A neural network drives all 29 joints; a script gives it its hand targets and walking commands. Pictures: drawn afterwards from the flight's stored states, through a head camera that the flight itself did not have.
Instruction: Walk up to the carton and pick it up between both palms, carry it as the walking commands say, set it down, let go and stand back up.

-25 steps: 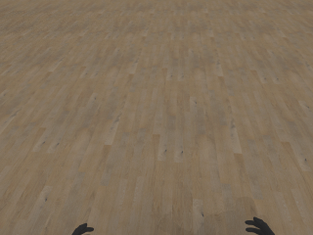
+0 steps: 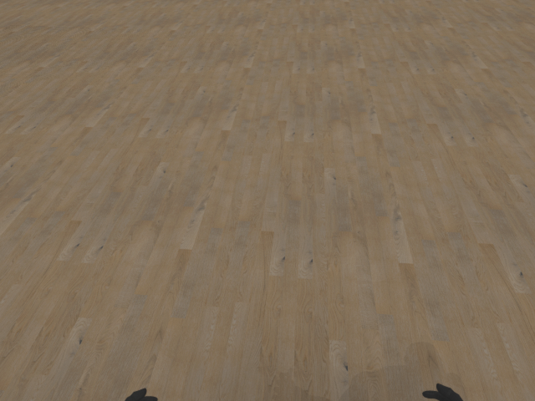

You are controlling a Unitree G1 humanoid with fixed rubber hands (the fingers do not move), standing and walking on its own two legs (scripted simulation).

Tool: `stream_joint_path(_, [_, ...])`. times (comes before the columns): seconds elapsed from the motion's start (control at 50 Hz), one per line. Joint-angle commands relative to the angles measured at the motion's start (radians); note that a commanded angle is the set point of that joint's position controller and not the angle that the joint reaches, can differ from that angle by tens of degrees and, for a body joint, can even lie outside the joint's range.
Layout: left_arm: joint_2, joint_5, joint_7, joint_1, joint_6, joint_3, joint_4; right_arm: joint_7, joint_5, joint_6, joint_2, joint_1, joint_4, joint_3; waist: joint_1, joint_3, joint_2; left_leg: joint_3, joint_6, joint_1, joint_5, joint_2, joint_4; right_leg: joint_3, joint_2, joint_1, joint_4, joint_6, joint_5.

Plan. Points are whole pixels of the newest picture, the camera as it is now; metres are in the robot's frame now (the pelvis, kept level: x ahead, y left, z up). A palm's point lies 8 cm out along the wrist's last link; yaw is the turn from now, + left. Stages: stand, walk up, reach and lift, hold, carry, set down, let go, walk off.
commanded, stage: stand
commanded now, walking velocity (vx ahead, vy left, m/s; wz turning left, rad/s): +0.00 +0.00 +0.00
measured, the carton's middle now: out of the picture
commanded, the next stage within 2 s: walk up in 0.60 s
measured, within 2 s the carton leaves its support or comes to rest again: neither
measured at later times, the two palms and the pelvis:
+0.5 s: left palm out of the picture +0.11 +0.26 -0.09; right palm out of the picture +0.12 -0.26 -0.09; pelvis +0.00 +0.00 +0.01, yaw +0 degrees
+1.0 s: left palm out of the picture +0.06 +0.34 -0.08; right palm out of the picture +0.17 -0.24 -0.08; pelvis -0.01 +0.03 +0.01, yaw +12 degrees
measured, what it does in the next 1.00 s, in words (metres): lifts its left foot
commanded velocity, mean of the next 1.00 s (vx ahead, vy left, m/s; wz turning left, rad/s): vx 0.00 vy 0.00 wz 0.00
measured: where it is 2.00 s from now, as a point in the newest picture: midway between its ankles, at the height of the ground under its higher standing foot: outside the picture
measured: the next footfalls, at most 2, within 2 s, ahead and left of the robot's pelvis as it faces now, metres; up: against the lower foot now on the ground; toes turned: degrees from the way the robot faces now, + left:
left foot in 1.08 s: +0.07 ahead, +0.24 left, +0.00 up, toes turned +20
right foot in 1.34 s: +0.07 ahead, +0.05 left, +0.00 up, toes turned +24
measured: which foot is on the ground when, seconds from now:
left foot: down 0.00-0.80, up 0.82-1.00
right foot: down 0.00-1.00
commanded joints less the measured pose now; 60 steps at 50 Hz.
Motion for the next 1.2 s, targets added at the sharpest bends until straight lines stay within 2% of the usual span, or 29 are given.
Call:
stream_joint_path(0.0, [0.249, -0.004, -0.003, -0.075, -0.038, 0.072, -0.027, -0.01, -0.019, -0.032, -0.269, -0.055, 0.013, -0.086, 0.002, -0.058, -0.019, -0.123, 0.083, 0.022, 0.035, 0.088, -0.167, 0.152, -0.093, 0.016, -0.205, -0.074, 0.087])
stream_joint_path(0.02, [0.257, -0.005, -0.002, -0.093, -0.035, 0.078, -0.021, -0.001, -0.029, -0.034, -0.273, -0.104, 0.0, -0.091, 0.012, -0.048, -0.002, -0.1, 0.082, 0.021, 0.025, 0.069, -0.132, 0.169, -0.108, -0.01, -0.233, -0.075, 0.047])
stream_joint_path(0.04, [0.301, 0.007, -0.002, -0.093, -0.037, 0.085, -0.022, -0.005, -0.016, -0.021, -0.239, -0.044, 0.013, -0.083, -0.004, -0.091, -0.08, -0.084, 0.066, 0.055, 0.057, 0.057, -0.123, 0.156, -0.115, 0.003, -0.242, -0.073, -0.001])
stream_joint_path(0.08, [0.29, 0.006, 0.002, -0.084, -0.035, 0.08, -0.018, 0.005, -0.018, -0.021, -0.251, -0.056, 0.023, -0.086, -0.016, -0.066, -0.025, -0.113, 0.079, 0.057, 0.035, 0.073, -0.135, 0.173, -0.107, -0.007, -0.254, -0.072, 0.008])
stream_joint_path(0.1, [0.276, -0.006, 0.003, -0.052, -0.036, 0.075, -0.007, 0.001, -0.012, -0.019, -0.269, -0.057, 0.024, -0.091, 0.003, -0.071, -0.062, -0.105, 0.076, 0.065, 0.09, 0.079, -0.13, 0.177, -0.113, 0.009, -0.252, -0.07, 0.093])
stream_joint_path(0.12, [0.27, -0.008, 0.001, -0.057, -0.038, 0.072, -0.006, 0.002, -0.012, -0.02, -0.246, -0.041, 0.036, -0.083, -0.011, -0.071, 0.005, -0.099, 0.073, 0.068, 0.109, 0.071, -0.136, 0.168, -0.119, 0.02, -0.235, -0.08, 0.127])
stream_joint_path(0.2, [0.25, -0.004, 0.002, -0.061, -0.042, 0.069, 0.015, -0.005, -0.017, -0.037, -0.274, -0.055, 0.04, -0.087, -0.003, -0.162, -0.064, -0.117, 0.08, 0.087, 0.166, 0.086, -0.123, 0.138, -0.096, 0.068, -0.217, -0.067, 0.187])
stream_joint_path(0.22, [0.243, -0.005, -0.002, -0.076, -0.042, 0.058, 0.011, -0.007, -0.013, -0.031, -0.27, -0.056, 0.046, -0.089, -0.006, -0.123, -0.011, -0.119, 0.075, 0.078, 0.156, 0.087, -0.12, 0.164, -0.109, 0.053, -0.232, -0.071, 0.203])
stream_joint_path(0.28, [0.293, 0.008, 0.004, -0.125, -0.039, 0.079, 0.011, -0.004, -0.016, -0.025, -0.257, -0.049, 0.041, -0.085, -0.03, -0.059, -0.068, -0.1, 0.066, 0.058, 0.094, 0.072, -0.144, 0.162, -0.117, 0.007, -0.248, -0.07, 0.137])
stream_joint_path(0.42, [0.282, 0.002, -0.002, -0.113, -0.027, 0.071, 0.03, 0.005, -0.019, -0.029, -0.228, -0.079, 0.042, -0.074, -0.019, -0.058, 0.007, -0.104, 0.078, 0.06, 0.02, 0.079, -0.189, 0.174, -0.107, -0.016, -0.306, -0.061, -0.039])
stream_joint_path(0.58, [0.23, -0.005, 0.003, -0.094, -0.034, 0.064, 0.058, -0.006, -0.015, -0.036, -0.274, -0.021, 0.086, -0.079, -0.005, -0.113, -0.024, -0.119, 0.077, 0.079, 0.173, 0.099, -0.2, 0.125, -0.099, 0.09, -0.257, -0.057, 0.231])
stream_joint_path(0.64, [0.257, -0.011, -0.001, -0.089, -0.03, 0.073, 0.06, -0.004, -0.018, -0.028, -0.281, -0.075, 0.087, -0.084, 0.02, -0.147, -0.023, -0.112, 0.07, 0.073, 0.159, 0.101, -0.206, 0.108, -0.098, 0.096, -0.234, -0.05, 0.178])
stream_joint_path(0.72, [0.279, 0.008, 0.003, -0.119, -0.033, 0.079, 0.079, -0.003, -0.016, -0.035, -0.25, -0.083, 0.08, -0.075, -0.016, -0.09, 0.011, -0.078, 0.053, 0.067, 0.106, 0.073, -0.17, 0.165, -0.12, 0.051, -0.298, -0.059, 0.152])
stream_joint_path(0.74, [0.297, 0.007, -0.003, -0.114, -0.029, 0.077, 0.075, -0.003, -0.02, -0.024, -0.241, -0.075, 0.094, -0.068, -0.021, -0.069, -0.073, -0.089, 0.057, 0.084, 0.111, 0.086, -0.183, 0.151, -0.11, 0.005, -0.303, -0.064, 0.132])
stream_joint_path(0.76, [0.273, 0.003, -0.002, -0.105, -0.035, 0.066, 0.077, -0.004, -0.017, -0.021, -0.243, -0.068, 0.087, -0.066, -0.004, -0.042, -0.026, -0.101, 0.07, 0.066, 0.095, 0.085, -0.2, 0.157, -0.108, 0.019, -0.317, -0.054, 0.112])
stream_joint_path(0.78, [0.439, 0.002, 0.007, -0.04, -0.039, 0.139, 0.045, 0.055, -0.076, 0.018, -0.373, -0.124, -0.055, -0.103, 0.057, -0.115, -0.098, -0.134, 0.058, -0.273, 0.293, 0.04, -0.052, 0.22, -0.211, 0.197, -0.338, -0.145, 0.114])
stream_joint_path(0.8, [0.478, 0.005, 0.016, -0.005, -0.05, 0.15, 0.058, 0.095, -0.072, 0.032, -0.351, -0.165, -0.099, -0.109, 0.072, -0.097, -0.211, -0.05, 0.041, -0.398, -0.002, 0.019, 0.124, 0.332, -0.383, 0.248, -0.469, -0.213, 0.028])
stream_joint_path(0.82, [0.495, 0.01, 0.021, -0.035, -0.056, 0.16, 0.038, 0.116, -0.098, 0.042, -0.35, -0.208, -0.114, -0.113, 0.076, -0.105, -0.14, -0.065, 0.022, -0.427, -0.075, 0.101, 0.215, 0.343, -0.484, 0.217, -0.477, -0.263, 0.006])
stream_joint_path(0.86, [0.431, 0.014, 0.036, -0.029, -0.061, 0.145, 0.025, 0.139, -0.096, 0.042, -0.345, -0.219, -0.107, -0.114, 0.072, -0.099, -0.022, -0.102, -0.006, -0.453, -0.026, 0.137, 0.3, 0.248, -0.438, 0.18, -0.466, -0.254, 0.047])
stream_joint_path(0.9, [0.487, 0.011, 0.035, -0.099, -0.065, 0.159, 0.018, 0.153, -0.073, 0.042, -0.348, -0.151, -0.081, -0.118, 0.018, -0.138, -0.1, -0.105, -0.022, -0.352, -0.016, 0.161, 0.248, 0.095, -0.399, 0.181, -0.432, -0.222, 0.102])
stream_joint_path(0.96, [0.474, 0.017, 0.022, -0.074, -0.063, 0.154, 0.034, 0.168, -0.073, 0.041, -0.318, -0.173, -0.06, -0.104, 0.034, -0.129, -0.125, -0.024, -0.021, -0.32, 0.021, 0.138, 0.124, -0.006, -0.396, 0.166, -0.396, -0.231, 0.193])
stream_joint_path(0.98, [0.484, 0.019, 0.014, -0.109, -0.06, 0.15, 0.028, 0.164, -0.066, 0.037, -0.331, -0.114, -0.037, -0.118, -0.016, -0.172, -0.155, 0.003, -0.002, -0.237, 0.014, 0.12, 0.063, -0.021, -0.404, 0.142, -0.371, -0.208, 0.121])
stream_joint_path(1.0, [0.475, 0.028, 0.005, -0.095, -0.055, 0.148, 0.04, 0.167, -0.075, 0.04, -0.332, -0.156, -0.043, -0.111, 0.012, -0.152, -0.159, 0.024, 0.001, -0.236, 0.025, 0.116, 0.019, -0.048, -0.381, 0.111, -0.371, -0.195, 0.093])
stream_joint_path(1.04, [0.479, 0.02, -0.01, -0.098, -0.042, 0.144, 0.052, 0.16, -0.065, 0.028, -0.338, -0.096, -0.013, -0.123, -0.029, -0.214, -0.197, 0.066, 0.016, -0.108, 0.089, 0.076, -0.159, -0.113, -0.332, 0.129, -0.275, -0.143, 0.141])
stream_joint_path(1.08, [0.382, -0.008, -0.01, -0.047, -0.026, 0.113, 0.049, 0.145, -0.092, 0.017, -0.409, 0.003, 0.031, -0.131, -0.066, -0.291, 0.066, -0.089, 0.093, 0.152, 0.221, 0.042, -0.324, -0.19, -0.173, -0.003, 0.018, -0.042, 0.183])
stream_joint_path(1.1, [0.365, -0.007, -0.008, -0.089, -0.032, 0.106, 0.018, 0.146, -0.098, 0.025, -0.507, -0.014, 0.013, -0.145, -0.072, -0.224, 0.266, -0.357, 0.171, 0.161, 0.147, 0.164, -0.373, -0.191, -0.055, -0.251, 0.089, -0.003, -0.146])
stream_joint_path(1.12, [0.387, -0.001, 0.008, -0.138, -0.032, 0.106, 0.007, 0.147, -0.081, 0.034, -0.529, -0.017, -0.007, -0.15, -0.071, -0.164, 0.29, -0.503, 0.241, 0.177, 0.088, 0.209, -0.402, -0.106, -0.02, -0.386, 0.136, 0.008, -0.285])
stream_joint_path(1.14, [0.424, -0.007, 0.011, -0.162, -0.032, 0.107, 0.011, 0.144, -0.065, 0.046, -0.489, -0.01, -0.012, -0.145, -0.087, -0.153, 0.16, -0.494, 0.232, 0.172, 0.055, 0.177, -0.415, -0.062, -0.011, -0.363, 0.133, 0.004, -0.233])
stream_joint_path(1.18, [0.411, 0.001, 0.011, -0.079, -0.029, 0.101, 0.041, 0.138, -0.063, 0.054, -0.436, -0.087, -0.022, -0.139, -0.032, -0.14, 0.154, -0.417, 0.183, 0.103, -0.071, 0.1, -0.444, -0.034, -0.006, -0.303, 0.124, -0.001, -0.076])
